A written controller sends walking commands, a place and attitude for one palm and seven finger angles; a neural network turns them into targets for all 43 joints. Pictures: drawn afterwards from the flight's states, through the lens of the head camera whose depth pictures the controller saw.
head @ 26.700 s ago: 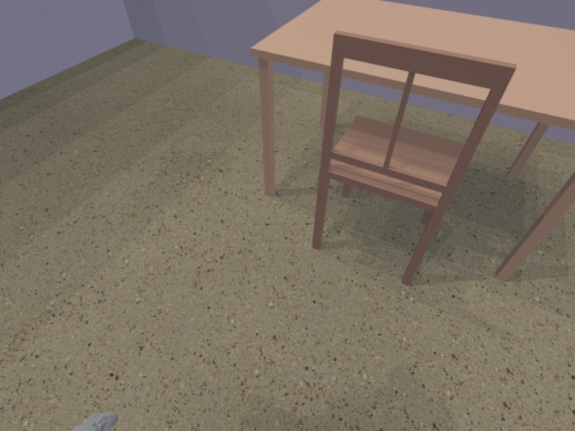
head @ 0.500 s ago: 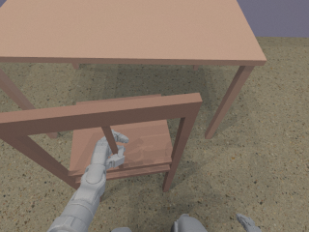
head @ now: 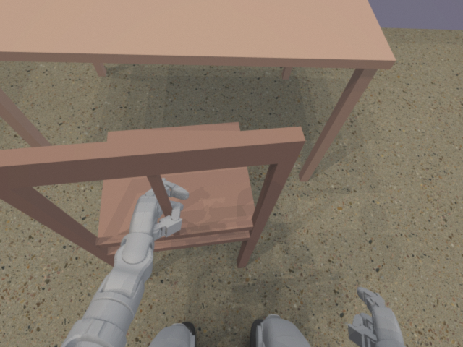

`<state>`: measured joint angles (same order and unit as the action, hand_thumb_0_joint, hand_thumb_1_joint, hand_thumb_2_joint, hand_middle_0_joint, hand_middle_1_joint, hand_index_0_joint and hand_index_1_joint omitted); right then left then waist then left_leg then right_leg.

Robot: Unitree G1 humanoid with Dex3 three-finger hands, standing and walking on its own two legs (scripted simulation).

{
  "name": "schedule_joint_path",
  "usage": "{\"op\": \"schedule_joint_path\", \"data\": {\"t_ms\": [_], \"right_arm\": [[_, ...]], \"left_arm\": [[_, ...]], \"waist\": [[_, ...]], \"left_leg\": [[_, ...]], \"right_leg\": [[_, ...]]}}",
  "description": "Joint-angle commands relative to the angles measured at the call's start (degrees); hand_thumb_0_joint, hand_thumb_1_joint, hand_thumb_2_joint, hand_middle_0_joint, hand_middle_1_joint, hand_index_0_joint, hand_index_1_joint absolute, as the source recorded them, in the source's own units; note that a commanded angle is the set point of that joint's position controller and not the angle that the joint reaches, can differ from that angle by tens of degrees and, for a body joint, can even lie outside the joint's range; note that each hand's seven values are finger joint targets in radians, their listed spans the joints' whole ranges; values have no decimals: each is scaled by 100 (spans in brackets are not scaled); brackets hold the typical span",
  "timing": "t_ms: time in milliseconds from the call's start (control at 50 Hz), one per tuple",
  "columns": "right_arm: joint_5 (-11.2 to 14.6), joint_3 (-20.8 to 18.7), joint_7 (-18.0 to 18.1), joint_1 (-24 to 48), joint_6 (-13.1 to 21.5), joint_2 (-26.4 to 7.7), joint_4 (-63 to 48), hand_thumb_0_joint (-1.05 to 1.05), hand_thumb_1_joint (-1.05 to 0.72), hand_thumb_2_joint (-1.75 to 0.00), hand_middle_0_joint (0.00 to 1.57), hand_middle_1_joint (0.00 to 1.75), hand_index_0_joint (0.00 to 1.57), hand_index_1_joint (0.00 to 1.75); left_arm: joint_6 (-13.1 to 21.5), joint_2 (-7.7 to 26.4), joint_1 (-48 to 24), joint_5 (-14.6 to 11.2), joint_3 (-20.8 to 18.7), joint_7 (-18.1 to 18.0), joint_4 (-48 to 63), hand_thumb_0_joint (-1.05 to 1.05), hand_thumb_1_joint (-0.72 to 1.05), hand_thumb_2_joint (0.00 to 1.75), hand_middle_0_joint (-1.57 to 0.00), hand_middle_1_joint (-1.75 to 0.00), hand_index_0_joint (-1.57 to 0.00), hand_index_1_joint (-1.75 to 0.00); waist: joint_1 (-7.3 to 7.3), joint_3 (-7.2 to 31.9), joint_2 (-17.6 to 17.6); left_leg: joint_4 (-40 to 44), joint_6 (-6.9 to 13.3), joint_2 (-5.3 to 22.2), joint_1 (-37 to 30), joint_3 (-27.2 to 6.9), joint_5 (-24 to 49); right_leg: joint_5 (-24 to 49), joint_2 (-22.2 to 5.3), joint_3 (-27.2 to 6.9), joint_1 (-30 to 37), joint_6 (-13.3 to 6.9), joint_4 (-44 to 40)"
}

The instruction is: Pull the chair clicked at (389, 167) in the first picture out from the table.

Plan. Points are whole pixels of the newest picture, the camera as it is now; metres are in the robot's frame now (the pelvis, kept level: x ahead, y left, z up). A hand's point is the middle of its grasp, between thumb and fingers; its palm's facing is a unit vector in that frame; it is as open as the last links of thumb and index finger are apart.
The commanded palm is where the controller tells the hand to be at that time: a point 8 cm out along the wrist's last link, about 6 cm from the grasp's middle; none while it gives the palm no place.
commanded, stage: step backward, pulling the chair out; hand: left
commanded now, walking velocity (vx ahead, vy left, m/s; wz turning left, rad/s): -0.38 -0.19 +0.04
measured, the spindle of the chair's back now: (166, 208) +0.36 +0.13 -0.07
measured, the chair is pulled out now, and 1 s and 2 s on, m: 0.22 0.47 0.60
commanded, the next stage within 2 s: stop walking, hand still on the chair in 1.08 s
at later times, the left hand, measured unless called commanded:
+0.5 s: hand (179, 278) +0.22 +0.10 -0.06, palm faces -0.01 -0.98 -0.18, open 4.9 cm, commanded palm +0.19 +0.15 -0.07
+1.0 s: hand out of the picture +0.09 +0.09 -0.06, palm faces +0.05 -0.98 -0.22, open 4.9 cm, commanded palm +0.06 +0.14 -0.06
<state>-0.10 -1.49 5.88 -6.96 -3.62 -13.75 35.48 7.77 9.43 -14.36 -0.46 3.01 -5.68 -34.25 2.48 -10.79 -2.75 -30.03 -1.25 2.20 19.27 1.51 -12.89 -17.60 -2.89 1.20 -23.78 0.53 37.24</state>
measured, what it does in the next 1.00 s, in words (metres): walks backwards: right foot, then left foot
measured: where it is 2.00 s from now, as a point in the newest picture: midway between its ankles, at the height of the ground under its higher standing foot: outside the picture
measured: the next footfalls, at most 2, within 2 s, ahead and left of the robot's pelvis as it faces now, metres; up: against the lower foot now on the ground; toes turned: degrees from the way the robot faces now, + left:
right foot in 0.18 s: -0.02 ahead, -0.15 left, +0.00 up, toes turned -3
left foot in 0.52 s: -0.10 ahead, +0.12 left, +0.00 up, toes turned +3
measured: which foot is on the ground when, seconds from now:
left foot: down 0.00-0.20, up 0.22-0.50, down 0.52-0.86, up 0.88-1.00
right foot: up 0.00-0.16, down 0.18-0.58, up 0.60-0.82, down 0.84-1.00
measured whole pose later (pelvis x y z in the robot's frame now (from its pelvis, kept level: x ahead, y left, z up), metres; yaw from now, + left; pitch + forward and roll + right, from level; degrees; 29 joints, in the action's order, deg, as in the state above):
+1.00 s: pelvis -0.24 -0.05 +0.01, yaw -1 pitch +2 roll +1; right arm 0.9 -0.4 4.8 -6.2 -1.2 -12.0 42.2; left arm 13.3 8.1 -15.4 -1.6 -3.8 -5.5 -43.6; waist 1.9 -11.2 2.4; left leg -54.2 -3.2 -0.2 27.9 -1.6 -26.2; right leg -12.8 -2.6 0.9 -17.0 0.1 27.9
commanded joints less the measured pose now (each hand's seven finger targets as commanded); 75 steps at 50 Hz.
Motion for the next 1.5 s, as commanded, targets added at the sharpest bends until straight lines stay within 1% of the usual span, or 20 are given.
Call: {"op": "schedule_joint_path", "data": {"t_ms": [0,140,180,200,220,280,460,520,580,800,860,880,980,1120,1180,1240,1320,1420,1440,1480], "right_arm": [[-120,-213,-192,-191,316,-527,-447,0,-90,-90,20,30,20,30],[-90,-228,-185,-296,510,-563,-83,0,-90,-90,20,30,20,30],[-6,-209,-114,-298,500,-495,-91,0,-90,-90,20,30,20,30],[69,-219,-19,-258,486,-402,-177,0,-90,-90,20,30,20,30],[109,-306,35,-42,499,-595,-190,0,-90,-90,20,30,20,30],[-19,-22,39,345,560,-439,-97,0,-90,-90,20,30,20,30],[116,-99,170,-216,287,-699,-155,0,-90,-90,20,30,20,30],[104,-234,130,-207,150,-909,-414,0,-90,-90,20,30,20,30],[-166,-163,-104,-17,233,-605,-446,0,-90,-90,20,30,20,30],[-78,-256,-160,-241,537,-625,8,0,-90,-90,20,30,20,30],[74,-188,-11,-46,505,-386,-114,0,-90,-90,20,30,20,30],[136,-326,36,-92,489,-603,-80,0,-90,-90,20,30,20,30],[129,-24,-34,215,401,-472,-91,0,-90,-90,20,30,20,30],[167,-109,125,-345,221,-636,-236,0,-90,-90,20,30,20,30],[153,-203,178,-194,173,-874,-459,0,-90,-90,20,30,20,30],[4,-71,-23,-164,261,-509,-391,0,-90,-90,20,30,20,30],[164,-181,-215,-646,309,-722,-319,0,-90,-90,20,30,20,30],[130,-25,-115,-573,424,-568,-189,0,-90,-90,20,30,20,30],[218,-82,-87,-693,360,-599,-109,0,-90,-90,20,30,20,30],[220,-79,-12,-608,306,-594,-40,0,-90,-90,20,30,20,30]], "left_arm": [[545,165,-590,83,-65,21,1476,0,90,90,-50,-145,-50,-145],[761,550,-858,136,-415,-29,781,0,90,90,-50,-145,-50,-145],[865,1010,-720,189,-708,-27,625,0,90,90,-50,-145,-50,-145],[875,1134,-751,173,-790,-57,492,0,90,90,-50,-145,-50,-145],[830,1268,-726,134,-1020,-66,292,0,90,90,-50,-145,-50,-145],[771,1016,-726,203,-874,-54,195,0,90,90,-50,-145,-50,-145],[480,557,-781,35,-333,-104,10,0,90,90,-50,-145,-50,-145],[457,251,-859,-24,8,-68,534,0,90,90,-50,-145,-50,-145],[521,180,-959,66,28,78,1175,0,90,90,-50,-145,-50,-145],[806,582,-1013,124,-422,-34,447,0,90,90,-50,-145,-50,-145],[933,1121,-1119,200,-703,-70,265,0,90,90,-50,-145,-50,-145],[770,1288,-868,131,-920,-92,7,0,90,90,-50,-145,-50,-145],[645,1019,-844,142,-869,-141,-245,0,90,90,-50,-145,-50,-145],[349,451,-785,-17,-306,-96,-392,0,90,90,-50,-145,-50,-145],[409,465,-2047,-113,-32,-16,983,0,90,90,-50,-145,-50,-145],[284,-23,-1918,-22,166,15,556,0,90,90,-50,-145,-50,-145],[124,-27,-1599,-37,116,41,5,0,90,90,-50,-145,-50,-145],[216,279,-1531,46,50,102,-267,0,90,90,-50,-145,-50,-145],[126,391,-1350,-31,-83,69,-687,0,90,90,-50,-145,-50,-145],[120,467,-1396,-109,-150,43,-785,0,90,90,-50,-145,-50,-145]], "waist": [[-174,2643,2037],[-85,2674,1610],[-96,2838,504],[-8,2776,-700],[-183,2731,-1446],[-224,2556,-166],[-124,2604,-616],[-155,2543,754],[-193,2590,2296],[-150,2560,1450],[-119,2725,-846],[-239,2899,-1707],[-208,2692,-291],[-138,2472,-797],[-223,2270,802],[-143,2015,2476],[-169,1942,1047],[0,2036,847],[-50,2106,-295],[-56,1877,-794]], "left_leg": [[388,996,1792,-1803,-1177,5179],[-383,617,1501,-2279,-996,4622],[-1053,169,771,-1144,-288,2462],[-1672,-158,130,82,149,-539],[-2615,-135,-237,511,-302,-1754],[-2739,-136,-118,957,-706,-1541],[423,-105,93,-366,-243,103],[932,434,1237,-1199,-859,3735],[812,926,1791,-1686,-1384,5472],[-288,587,1421,-2084,-910,4101],[-1763,-159,68,318,122,-1217],[-2710,-139,-304,535,-353,-2028],[-2439,-193,-150,746,-550,-1412],[445,-133,44,-514,-13,-100],[1528,292,1083,-1415,-491,2019],[1100,1100,1587,-1246,-1117,3037],[360,642,1198,-1568,-690,2120],[472,320,587,-1051,-356,418],[439,212,503,-963,-240,13],[395,209,362,-1013,-76,-311]], "right_leg": [[-992,151,-61,177,-145,928],[699,73,-135,865,-136,-1706],[3799,-504,-374,2136,-204,-2046],[5819,-1296,-1017,2598,-564,-1485],[6741,-1670,-1130,2474,-549,-1264],[5722,-1773,-762,2580,-819,-1027],[4581,-1373,-623,2384,-607,-844],[2566,-347,-71,1531,-60,-82],[-1076,63,-25,436,-92,1209],[823,38,-77,1000,-116,-1789],[5614,-1595,-1244,2515,-654,-1475],[6383,-1872,-1328,2500,-809,-1279],[5154,-1772,-718,2628,-867,-921],[3487,-1511,-669,2055,-656,-940],[1587,-418,-81,1287,-44,-154],[-1164,90,76,388,-20,1592],[-199,56,148,990,-57,-888],[891,-329,-235,1600,-201,-1705],[417,-284,-436,1696,-207,-1685],[-57,-516,-671,1392,-272,-1957]]}}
